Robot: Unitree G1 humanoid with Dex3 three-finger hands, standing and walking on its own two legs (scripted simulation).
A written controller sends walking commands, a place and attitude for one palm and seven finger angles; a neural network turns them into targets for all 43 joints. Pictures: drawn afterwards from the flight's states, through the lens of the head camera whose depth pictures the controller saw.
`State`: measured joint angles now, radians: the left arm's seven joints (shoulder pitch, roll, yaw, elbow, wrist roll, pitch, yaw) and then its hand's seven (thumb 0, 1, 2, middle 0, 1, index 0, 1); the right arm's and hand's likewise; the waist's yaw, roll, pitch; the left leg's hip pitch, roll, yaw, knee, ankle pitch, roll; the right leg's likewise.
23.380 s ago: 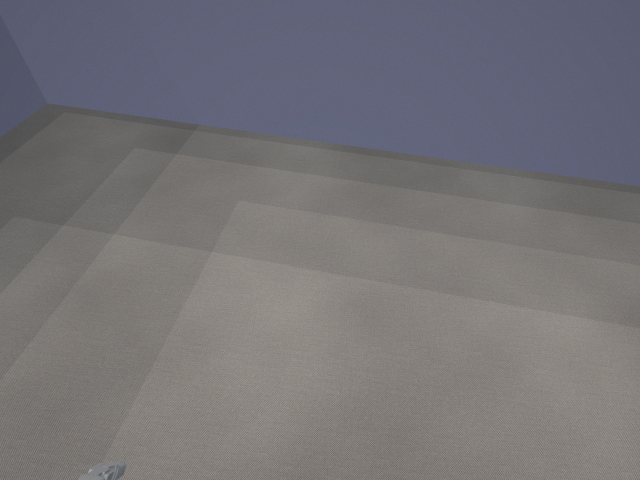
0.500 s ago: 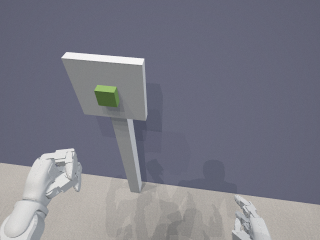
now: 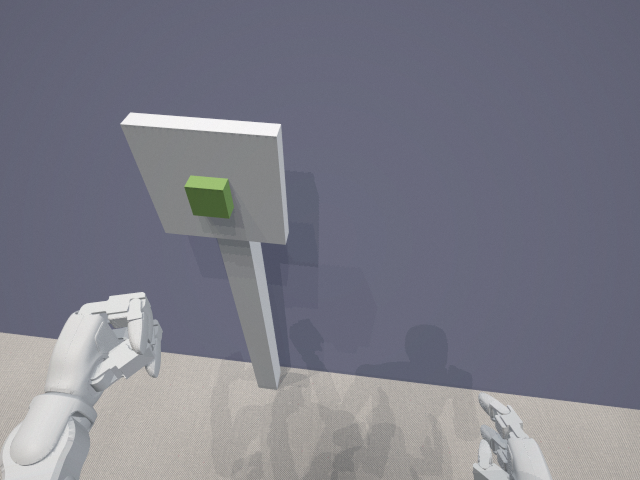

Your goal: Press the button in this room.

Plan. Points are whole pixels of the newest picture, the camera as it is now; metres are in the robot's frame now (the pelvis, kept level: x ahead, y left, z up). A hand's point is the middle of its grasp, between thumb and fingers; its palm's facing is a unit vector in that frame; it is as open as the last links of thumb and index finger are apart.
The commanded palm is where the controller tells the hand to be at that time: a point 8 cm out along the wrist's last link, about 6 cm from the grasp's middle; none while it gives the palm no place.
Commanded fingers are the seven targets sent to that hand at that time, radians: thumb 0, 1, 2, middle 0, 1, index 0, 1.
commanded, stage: aim a knuckle at the button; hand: left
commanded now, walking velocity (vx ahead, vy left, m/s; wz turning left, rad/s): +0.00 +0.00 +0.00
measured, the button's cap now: (211, 195) +0.47 +0.21 +0.09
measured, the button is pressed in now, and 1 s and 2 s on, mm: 0 0 0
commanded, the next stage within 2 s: press the button with the knuckle in 1.96 s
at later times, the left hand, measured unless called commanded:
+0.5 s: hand (177, 312) +0.28 +0.20 +0.08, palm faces -0.03 -1.00 -0.04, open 3.1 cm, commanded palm +0.26 +0.25 +0.08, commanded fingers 0.00 0.90 0.90 -1.30 -1.50 -1.30 -1.50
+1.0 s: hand (198, 273) +0.35 +0.20 +0.07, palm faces -0.02 -1.00 -0.02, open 3.1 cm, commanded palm +0.33 +0.25 +0.07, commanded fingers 0.00 0.90 0.90 -1.30 -1.50 -1.30 -1.50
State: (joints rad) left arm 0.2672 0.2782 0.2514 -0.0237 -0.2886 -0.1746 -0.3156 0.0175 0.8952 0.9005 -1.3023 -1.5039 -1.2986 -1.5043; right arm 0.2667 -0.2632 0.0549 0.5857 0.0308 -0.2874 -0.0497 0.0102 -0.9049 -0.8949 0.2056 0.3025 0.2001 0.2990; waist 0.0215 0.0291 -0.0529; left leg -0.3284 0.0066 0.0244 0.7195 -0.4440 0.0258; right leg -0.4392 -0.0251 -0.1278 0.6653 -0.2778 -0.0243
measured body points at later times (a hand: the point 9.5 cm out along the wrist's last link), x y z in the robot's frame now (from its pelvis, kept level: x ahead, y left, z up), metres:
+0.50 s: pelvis -0.01 +0.00 +0.00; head +0.01 +0.00 +0.45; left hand +0.28 +0.25 +0.08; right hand +0.15 -0.24 -0.08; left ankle -0.04 +0.10 -0.72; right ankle +0.04 -0.11 -0.72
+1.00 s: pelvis -0.01 -0.01 -0.01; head +0.04 -0.01 +0.44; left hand +0.35 +0.25 +0.07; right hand +0.12 -0.26 -0.10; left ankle -0.04 +0.10 -0.72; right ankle +0.04 -0.11 -0.72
